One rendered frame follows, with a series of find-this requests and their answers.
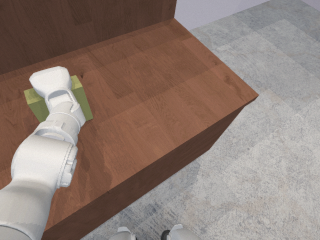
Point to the left robot forearm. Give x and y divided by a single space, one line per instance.
63 123

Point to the sponge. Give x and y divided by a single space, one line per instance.
38 105

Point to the robot left hand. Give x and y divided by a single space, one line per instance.
45 80

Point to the robot shin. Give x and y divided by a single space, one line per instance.
123 228
178 226

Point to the robot left upper arm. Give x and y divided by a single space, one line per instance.
43 166

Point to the right robot shin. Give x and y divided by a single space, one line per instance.
178 226

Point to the table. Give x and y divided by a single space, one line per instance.
158 96

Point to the left robot shin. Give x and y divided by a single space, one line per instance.
123 228

